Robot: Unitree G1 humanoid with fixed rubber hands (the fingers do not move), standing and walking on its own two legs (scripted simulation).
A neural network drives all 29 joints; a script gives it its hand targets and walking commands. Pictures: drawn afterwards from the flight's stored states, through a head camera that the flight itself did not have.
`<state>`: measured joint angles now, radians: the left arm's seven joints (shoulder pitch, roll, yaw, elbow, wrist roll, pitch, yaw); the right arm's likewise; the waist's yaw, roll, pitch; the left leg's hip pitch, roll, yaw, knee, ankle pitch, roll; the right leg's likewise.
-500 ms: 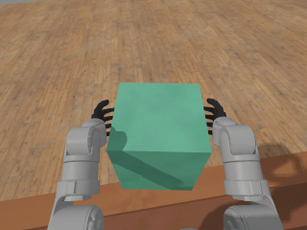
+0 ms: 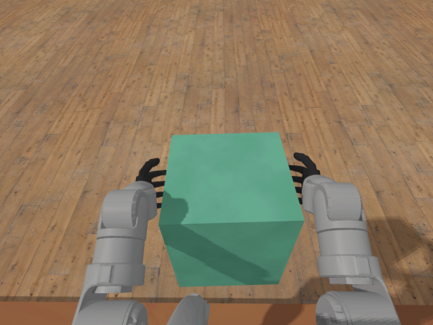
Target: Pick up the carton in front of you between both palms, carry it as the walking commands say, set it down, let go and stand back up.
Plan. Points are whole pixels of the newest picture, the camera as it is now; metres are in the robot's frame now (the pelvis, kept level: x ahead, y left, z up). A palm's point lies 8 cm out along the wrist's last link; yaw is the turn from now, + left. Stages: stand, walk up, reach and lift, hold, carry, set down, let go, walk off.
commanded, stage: carry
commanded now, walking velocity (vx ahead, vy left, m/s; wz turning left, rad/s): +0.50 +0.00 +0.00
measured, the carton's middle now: (227, 212) +0.35 +0.04 +0.00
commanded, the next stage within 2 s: none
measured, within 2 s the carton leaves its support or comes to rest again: neither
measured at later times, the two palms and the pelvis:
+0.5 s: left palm (209, 117) +0.79 +0.13 -0.12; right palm (298, 123) +0.76 -0.17 -0.10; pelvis +0.43 +0.02 -0.19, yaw +0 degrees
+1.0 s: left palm (206, 74) +1.19 +0.19 -0.19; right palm (271, 75) +1.19 -0.11 -0.19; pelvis +0.84 +0.02 -0.28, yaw +0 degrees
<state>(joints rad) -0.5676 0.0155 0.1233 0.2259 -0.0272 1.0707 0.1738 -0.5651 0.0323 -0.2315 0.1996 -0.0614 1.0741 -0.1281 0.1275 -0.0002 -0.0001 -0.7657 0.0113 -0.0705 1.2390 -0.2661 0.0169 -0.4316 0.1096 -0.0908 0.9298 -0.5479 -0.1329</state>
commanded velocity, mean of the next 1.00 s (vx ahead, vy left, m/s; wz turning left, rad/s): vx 0.50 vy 0.00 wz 0.00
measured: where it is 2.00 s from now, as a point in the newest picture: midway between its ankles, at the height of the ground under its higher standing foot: (240, 159)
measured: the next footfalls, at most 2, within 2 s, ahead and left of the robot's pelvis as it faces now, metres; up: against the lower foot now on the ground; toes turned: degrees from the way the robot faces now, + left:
left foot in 0.18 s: +0.31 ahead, +0.07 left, -0.15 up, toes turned -1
right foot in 0.58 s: +0.70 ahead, -0.07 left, -0.30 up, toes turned -3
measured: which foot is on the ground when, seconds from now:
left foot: up 0.00-0.16, down 0.18-0.58, up 0.60-0.94, down 0.96-1.00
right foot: down 0.00-0.18, up 0.20-0.56, down 0.58-0.98, up 1.00-1.00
